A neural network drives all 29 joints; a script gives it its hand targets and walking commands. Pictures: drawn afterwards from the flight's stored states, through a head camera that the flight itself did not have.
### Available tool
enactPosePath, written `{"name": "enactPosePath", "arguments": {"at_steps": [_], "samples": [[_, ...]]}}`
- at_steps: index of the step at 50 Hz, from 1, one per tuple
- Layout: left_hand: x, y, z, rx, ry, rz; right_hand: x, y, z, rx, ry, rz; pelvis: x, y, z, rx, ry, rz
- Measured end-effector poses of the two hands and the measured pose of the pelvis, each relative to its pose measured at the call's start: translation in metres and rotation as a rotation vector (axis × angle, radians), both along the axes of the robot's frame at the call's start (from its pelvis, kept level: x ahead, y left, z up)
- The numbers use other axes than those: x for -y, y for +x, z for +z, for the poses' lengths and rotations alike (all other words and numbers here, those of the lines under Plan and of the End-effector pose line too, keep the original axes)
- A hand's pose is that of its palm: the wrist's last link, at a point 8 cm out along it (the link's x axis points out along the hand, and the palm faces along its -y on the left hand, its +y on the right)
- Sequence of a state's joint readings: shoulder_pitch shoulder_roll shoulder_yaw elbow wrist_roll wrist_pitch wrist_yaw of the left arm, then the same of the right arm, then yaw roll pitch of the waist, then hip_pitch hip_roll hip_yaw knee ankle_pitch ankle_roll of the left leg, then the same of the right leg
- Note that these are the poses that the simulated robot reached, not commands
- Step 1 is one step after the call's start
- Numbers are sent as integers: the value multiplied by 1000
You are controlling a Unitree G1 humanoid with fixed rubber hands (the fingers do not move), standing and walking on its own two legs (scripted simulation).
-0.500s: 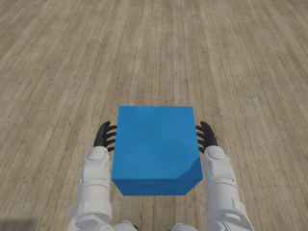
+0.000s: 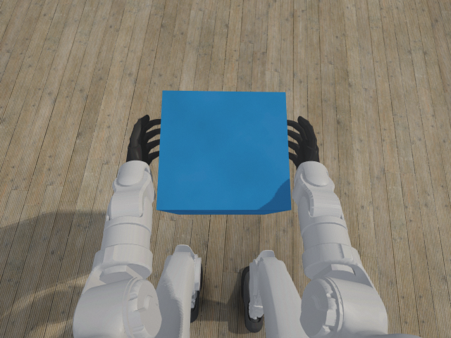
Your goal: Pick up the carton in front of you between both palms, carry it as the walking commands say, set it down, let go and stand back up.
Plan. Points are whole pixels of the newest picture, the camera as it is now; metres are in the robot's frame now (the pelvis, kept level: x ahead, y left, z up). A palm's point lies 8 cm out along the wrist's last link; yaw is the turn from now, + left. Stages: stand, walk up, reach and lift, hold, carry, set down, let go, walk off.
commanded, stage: set down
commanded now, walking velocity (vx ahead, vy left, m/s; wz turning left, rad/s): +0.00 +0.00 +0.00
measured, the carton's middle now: (223, 164) +0.43 +0.02 -0.14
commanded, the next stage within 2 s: none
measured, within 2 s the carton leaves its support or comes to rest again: rests again in 1.54 s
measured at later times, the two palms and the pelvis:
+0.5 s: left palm (155, 167) +0.44 +0.18 -0.23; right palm (278, 165) +0.46 -0.12 -0.23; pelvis -0.02 +0.01 -0.13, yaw -1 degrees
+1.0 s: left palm (163, 173) +0.47 +0.20 -0.39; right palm (262, 171) +0.49 -0.10 -0.39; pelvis -0.03 +0.00 -0.23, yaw -1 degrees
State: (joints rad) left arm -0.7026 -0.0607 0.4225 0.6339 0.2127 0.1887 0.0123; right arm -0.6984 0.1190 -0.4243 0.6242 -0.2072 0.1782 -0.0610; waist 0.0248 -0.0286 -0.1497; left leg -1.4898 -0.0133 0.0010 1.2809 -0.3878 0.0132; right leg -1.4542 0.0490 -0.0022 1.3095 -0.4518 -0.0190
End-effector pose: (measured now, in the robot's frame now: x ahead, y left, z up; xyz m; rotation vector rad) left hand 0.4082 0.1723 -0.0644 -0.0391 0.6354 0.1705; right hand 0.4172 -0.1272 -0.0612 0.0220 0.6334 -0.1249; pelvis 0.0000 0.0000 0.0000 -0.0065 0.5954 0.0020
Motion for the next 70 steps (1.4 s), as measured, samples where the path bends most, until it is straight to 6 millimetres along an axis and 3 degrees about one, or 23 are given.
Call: {"name": "enactPosePath", "arguments": {"at_steps": [24,49,53,58,70], "samples": [[-11,35,-158,-38,5,10,-11,40,-158,-37,-4,20,-5,-17,-125,-183,-13,-8],[-23,64,-316,-94,29,7,-22,74,-319,-90,-33,67,-4,-34,-228,-137,-8,-9],[-28,72,-327,-98,45,-1,-27,78,-336,-93,-36,77,-4,-33,-240,-109,-7,-7],[-28,74,-331,-91,29,13,-27,83,-337,-85,-35,78,-3,-30,-248,-92,-10,0],[-26,70,-345,-133,42,-14,-24,77,-351,-126,-39,87,-1,-34,-259,-75,-9,-5]]}}
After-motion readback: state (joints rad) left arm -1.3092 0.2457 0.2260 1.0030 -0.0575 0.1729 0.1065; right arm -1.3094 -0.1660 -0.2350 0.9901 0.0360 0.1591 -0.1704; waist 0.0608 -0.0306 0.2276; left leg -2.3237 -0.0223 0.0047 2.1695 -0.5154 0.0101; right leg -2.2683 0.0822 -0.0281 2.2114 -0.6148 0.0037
